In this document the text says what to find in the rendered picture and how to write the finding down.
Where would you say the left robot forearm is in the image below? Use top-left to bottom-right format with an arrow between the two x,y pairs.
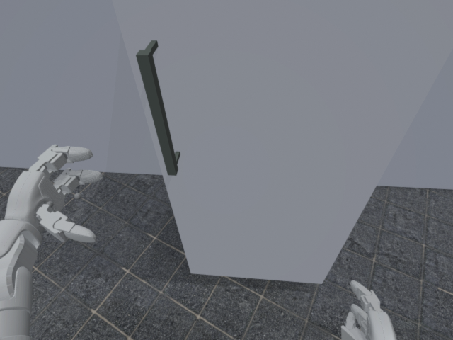
0,219 -> 43,340

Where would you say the robot right hand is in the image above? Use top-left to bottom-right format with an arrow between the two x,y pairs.
341,280 -> 397,340

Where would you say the fridge door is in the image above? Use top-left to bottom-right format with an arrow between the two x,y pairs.
112,0 -> 453,284

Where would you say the handle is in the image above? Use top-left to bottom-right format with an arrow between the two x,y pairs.
136,40 -> 180,176

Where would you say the robot left hand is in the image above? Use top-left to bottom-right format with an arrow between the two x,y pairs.
4,144 -> 103,242

